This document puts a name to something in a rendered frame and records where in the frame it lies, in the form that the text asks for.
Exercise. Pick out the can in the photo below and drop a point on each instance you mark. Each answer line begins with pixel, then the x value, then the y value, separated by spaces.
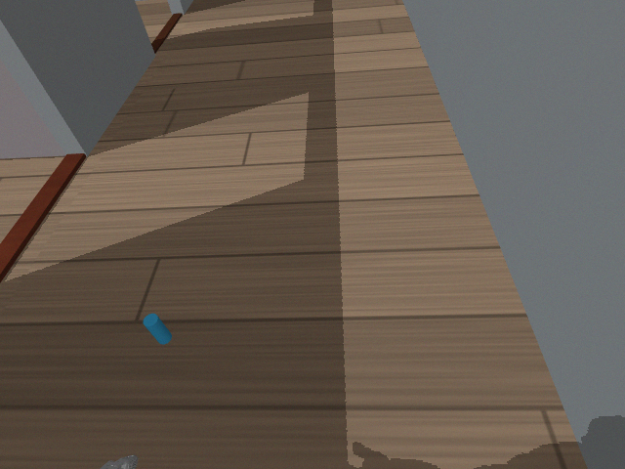
pixel 157 328

